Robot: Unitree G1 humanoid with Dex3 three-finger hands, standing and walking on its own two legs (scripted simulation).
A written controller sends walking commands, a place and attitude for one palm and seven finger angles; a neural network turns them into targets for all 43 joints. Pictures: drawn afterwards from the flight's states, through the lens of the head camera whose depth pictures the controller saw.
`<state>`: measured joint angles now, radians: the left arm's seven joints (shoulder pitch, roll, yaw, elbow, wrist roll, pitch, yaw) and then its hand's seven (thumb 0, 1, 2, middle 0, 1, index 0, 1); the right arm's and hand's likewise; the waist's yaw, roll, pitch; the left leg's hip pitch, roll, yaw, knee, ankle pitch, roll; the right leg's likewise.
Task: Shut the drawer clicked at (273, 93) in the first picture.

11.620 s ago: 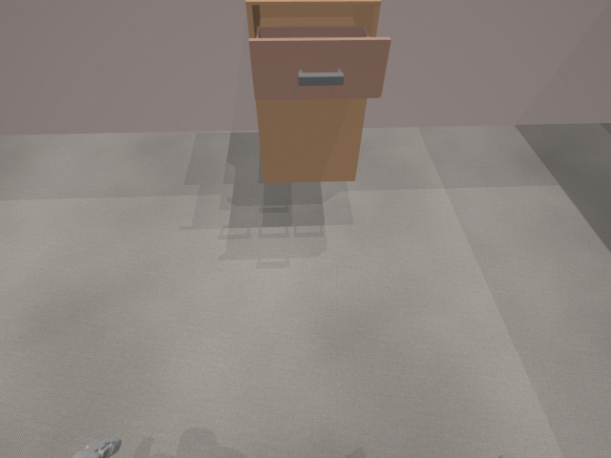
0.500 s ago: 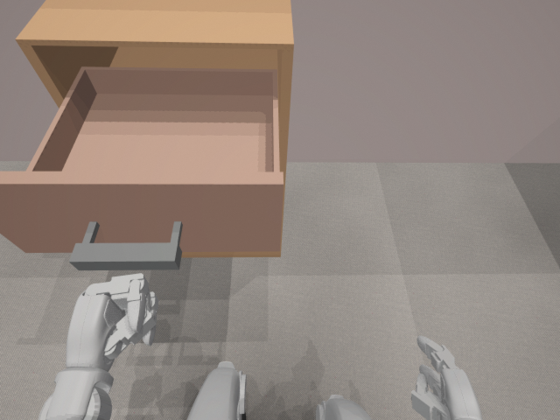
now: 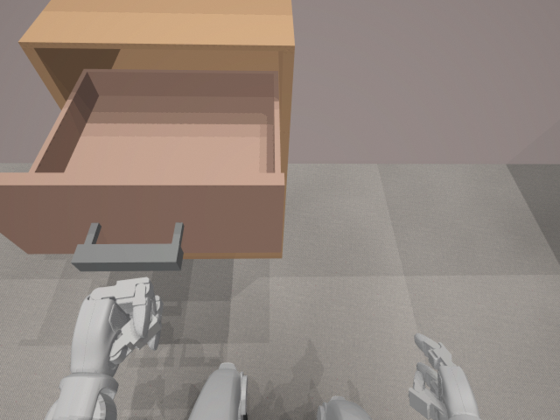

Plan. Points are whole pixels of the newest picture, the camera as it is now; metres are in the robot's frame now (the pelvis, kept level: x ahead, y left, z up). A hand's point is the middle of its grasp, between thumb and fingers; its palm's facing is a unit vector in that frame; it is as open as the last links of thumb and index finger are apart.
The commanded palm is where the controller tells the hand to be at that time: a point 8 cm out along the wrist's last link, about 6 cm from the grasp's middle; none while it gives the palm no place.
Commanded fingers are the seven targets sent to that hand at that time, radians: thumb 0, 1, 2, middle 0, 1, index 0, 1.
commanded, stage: push the drawer shut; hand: left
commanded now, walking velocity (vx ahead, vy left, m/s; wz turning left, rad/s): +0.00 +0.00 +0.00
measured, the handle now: (133, 243) +0.34 +0.23 +0.05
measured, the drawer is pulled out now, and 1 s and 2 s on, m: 0.30 0.20 0.08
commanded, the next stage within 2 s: none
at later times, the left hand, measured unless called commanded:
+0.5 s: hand (159, 285) +0.28 +0.18 +0.04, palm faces +0.05 -1.00 -0.06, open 2.9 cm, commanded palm +0.29 +0.23 +0.05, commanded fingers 0.00 0.90 0.90 -1.40 -1.60 -1.40 -1.60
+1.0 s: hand (165, 236) +0.36 +0.19 +0.04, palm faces +0.05 -1.00 -0.05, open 2.9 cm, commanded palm +0.35 +0.23 +0.05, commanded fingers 0.00 0.90 0.90 -1.40 -1.60 -1.40 -1.60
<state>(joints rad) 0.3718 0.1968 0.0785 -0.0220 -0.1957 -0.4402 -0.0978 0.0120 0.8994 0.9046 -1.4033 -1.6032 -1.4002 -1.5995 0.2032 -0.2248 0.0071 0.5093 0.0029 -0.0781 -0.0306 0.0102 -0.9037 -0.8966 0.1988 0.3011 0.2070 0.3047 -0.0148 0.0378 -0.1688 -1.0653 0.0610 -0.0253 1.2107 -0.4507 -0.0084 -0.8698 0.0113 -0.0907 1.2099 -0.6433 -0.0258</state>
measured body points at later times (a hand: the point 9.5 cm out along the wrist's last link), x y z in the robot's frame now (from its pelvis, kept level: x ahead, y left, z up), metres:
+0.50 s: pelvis -0.01 +0.00 +0.00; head +0.07 +0.01 +0.44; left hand +0.27 +0.23 +0.05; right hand +0.16 -0.25 -0.10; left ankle +0.07 +0.12 -0.63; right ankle -0.03 -0.11 -0.63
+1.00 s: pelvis -0.02 +0.00 +0.00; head +0.07 +0.02 +0.45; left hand +0.35 +0.24 +0.05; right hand +0.11 -0.25 -0.10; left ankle +0.07 +0.12 -0.63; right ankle -0.03 -0.11 -0.63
